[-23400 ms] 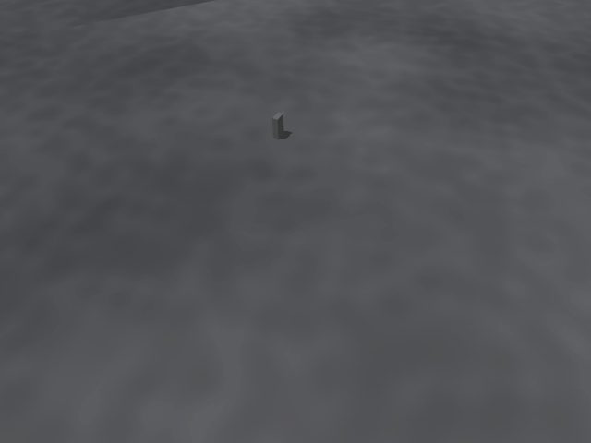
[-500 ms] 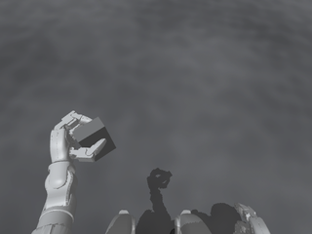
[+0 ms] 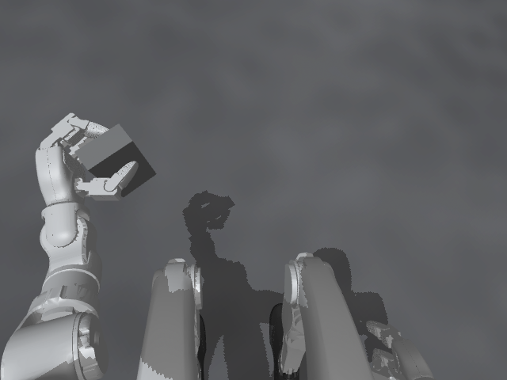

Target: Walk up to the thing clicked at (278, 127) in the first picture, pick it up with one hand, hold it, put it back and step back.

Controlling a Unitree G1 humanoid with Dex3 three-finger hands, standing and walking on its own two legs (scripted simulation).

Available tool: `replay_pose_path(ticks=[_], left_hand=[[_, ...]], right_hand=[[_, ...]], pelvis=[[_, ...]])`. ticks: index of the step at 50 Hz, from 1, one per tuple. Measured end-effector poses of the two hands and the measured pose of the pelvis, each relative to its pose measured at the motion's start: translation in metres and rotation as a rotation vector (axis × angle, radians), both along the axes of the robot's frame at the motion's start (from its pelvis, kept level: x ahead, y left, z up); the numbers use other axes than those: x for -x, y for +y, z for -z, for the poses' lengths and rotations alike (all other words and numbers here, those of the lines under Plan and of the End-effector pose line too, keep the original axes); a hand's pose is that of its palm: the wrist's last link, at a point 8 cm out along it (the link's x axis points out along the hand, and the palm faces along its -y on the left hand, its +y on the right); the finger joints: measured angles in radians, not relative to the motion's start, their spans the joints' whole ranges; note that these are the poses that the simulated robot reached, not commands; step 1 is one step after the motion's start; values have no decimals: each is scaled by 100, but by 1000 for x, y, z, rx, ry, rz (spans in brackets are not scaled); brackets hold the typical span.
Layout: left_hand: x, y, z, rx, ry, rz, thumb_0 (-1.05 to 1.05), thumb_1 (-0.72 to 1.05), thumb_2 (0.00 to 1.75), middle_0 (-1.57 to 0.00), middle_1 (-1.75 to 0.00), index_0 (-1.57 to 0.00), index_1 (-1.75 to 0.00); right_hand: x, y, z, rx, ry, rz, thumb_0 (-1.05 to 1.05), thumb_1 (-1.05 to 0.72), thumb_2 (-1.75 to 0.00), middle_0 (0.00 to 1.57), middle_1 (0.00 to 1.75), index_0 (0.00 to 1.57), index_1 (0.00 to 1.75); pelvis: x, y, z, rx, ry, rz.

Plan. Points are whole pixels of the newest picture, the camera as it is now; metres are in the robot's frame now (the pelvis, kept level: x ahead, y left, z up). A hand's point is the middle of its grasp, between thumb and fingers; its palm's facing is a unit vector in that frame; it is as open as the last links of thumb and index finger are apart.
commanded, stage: crouch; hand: left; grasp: from the side
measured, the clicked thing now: (121, 164) +0.44 +0.21 -0.06
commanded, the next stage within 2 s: lower in 1.10 s
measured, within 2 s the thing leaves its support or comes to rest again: neither
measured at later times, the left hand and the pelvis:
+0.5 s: hand (129, 182) +0.46 +0.23 -0.19, palm faces +0.23 -0.97 +0.01, open 8.2 cm; pelvis -0.02 +0.00 -0.13, yaw -3 degrees
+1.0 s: hand (137, 188) +0.47 +0.23 -0.26, palm faces +0.21 -0.98 -0.01, open 8.1 cm; pelvis -0.02 +0.01 -0.17, yaw -7 degrees
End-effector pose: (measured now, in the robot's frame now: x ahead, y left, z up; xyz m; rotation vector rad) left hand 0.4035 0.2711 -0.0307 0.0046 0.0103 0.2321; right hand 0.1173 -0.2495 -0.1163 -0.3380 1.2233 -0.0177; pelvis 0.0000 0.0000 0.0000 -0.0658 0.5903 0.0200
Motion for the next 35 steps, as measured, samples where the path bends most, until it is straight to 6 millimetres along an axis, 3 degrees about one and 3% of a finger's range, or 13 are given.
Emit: replay_pose_path(ticks=[6, 16, 26, 35], left_hand=[[1, -2, 58, -5, 30, 28, 1, -24, 104, -88, -122, -88, -121], [-14, 5, 114, -9, 0, 2, 1, -25, 105, -89, -121, -89, -120], [-26, 7, 163, 18, 28, 0, 1, -25, 105, -90, -120, -90, -119], [-32, 12, 193, 0, 28, 10, 1, -23, 102, -90, -119, -89, -118]], right_hand=[[23, -9, 39, 34, 48, -6, 0, -89, -90, 20, 30, 20, 30], [59, -19, 88, 77, 129, 1, 0, -90, -90, 20, 30, 20, 30], [74, -22, 113, 108, 184, -28, 0, -90, -90, 20, 30, 20, 30], [77, -22, 123, 139, 225, -62, 0, -90, -90, 20, 30, 20, 30]], pelvis=[[12, 0, 44, 9, 2, 6], [24, -2, 100, 20, -29, 17], [25, -1, 134, 46, -61, 32], [24, 2, 151, 73, -84, 44]])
